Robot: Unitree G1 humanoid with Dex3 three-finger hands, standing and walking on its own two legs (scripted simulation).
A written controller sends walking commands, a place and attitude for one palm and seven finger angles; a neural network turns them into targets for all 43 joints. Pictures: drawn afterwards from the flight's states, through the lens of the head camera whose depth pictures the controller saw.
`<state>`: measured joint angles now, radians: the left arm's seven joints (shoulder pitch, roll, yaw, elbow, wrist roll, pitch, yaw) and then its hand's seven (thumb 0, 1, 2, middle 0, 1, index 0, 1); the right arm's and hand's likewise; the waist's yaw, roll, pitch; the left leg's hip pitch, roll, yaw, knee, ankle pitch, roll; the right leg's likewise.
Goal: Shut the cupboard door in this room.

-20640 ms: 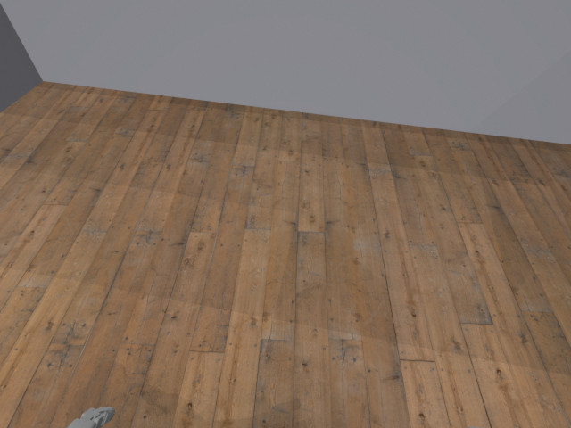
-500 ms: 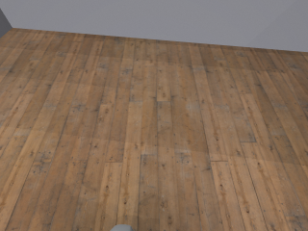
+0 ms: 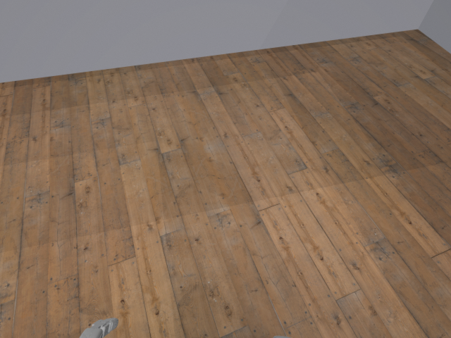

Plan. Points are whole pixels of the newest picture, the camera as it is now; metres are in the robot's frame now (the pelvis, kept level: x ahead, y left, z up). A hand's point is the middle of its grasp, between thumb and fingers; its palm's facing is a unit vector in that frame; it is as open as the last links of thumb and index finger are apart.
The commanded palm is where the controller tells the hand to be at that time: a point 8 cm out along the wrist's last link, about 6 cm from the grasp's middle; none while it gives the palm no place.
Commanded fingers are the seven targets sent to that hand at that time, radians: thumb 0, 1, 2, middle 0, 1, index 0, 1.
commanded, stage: turn or walk to find it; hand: left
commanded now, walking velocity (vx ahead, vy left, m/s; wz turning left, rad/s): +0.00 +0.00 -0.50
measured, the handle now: out of the picture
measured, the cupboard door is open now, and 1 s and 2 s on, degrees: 88 88 88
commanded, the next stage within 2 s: none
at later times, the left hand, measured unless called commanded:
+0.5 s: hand out of the picture +0.09 +0.20 -0.17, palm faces -0.16 -0.96 -0.22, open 7.4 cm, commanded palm none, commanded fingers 0.00 0.90 0.90 -0.20 -0.30 -0.20 -0.30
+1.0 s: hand out of the picture +0.14 +0.10 -0.15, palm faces -0.47 -0.84 -0.27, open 7.4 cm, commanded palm none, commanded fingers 0.00 0.90 0.90 -0.20 -0.30 -0.20 -0.30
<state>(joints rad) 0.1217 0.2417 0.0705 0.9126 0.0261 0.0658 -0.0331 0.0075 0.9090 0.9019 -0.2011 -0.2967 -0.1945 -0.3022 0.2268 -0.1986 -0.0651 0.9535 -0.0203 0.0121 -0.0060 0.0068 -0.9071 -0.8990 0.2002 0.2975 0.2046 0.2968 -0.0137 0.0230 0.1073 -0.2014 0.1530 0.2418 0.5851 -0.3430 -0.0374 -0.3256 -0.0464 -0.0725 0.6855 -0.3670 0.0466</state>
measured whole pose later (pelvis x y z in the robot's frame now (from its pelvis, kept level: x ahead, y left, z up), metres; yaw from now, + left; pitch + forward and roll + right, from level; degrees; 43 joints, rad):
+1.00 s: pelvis -0.06 -0.02 +0.00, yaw -29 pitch -1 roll +0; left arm 0.11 0.19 0.05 0.91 0.02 0.03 -0.01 0.01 0.91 0.90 -0.20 -0.30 -0.20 -0.30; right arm 0.23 -0.25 -0.08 0.98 -0.01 0.07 -0.02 0.01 -0.91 -0.90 0.20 0.30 0.20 0.30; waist -0.02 0.06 0.12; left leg -0.41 0.12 0.08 1.02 -0.51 -0.06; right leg -0.29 -0.01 -0.06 0.61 -0.30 -0.04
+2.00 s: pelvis -0.09 -0.03 +0.01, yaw -58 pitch +0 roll +1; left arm 0.22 0.18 0.04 0.96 0.02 -0.01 -0.02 0.00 0.90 0.90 -0.21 -0.30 -0.20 -0.30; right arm 0.23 -0.27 -0.08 0.97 -0.03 0.04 0.02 0.01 -0.91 -0.90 0.19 0.30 0.20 0.30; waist -0.01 0.04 0.06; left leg -0.51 0.12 0.06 1.06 -0.32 -0.08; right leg -0.19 0.01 -0.02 0.44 -0.25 -0.05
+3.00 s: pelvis +0.03 -0.36 +0.01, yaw -79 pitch -1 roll +1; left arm 0.14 0.16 0.07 1.01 0.00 -0.08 0.01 -0.04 0.96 0.90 -0.21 -0.30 -0.20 -0.30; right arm 0.34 -0.13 -0.06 1.10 -0.02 -0.01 0.00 0.01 -0.91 -0.90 0.19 0.30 0.20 0.30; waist -0.04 0.02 0.08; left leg -0.50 0.15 0.04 1.23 -0.27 -0.04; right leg -0.26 0.03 -0.15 0.48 -0.21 -0.11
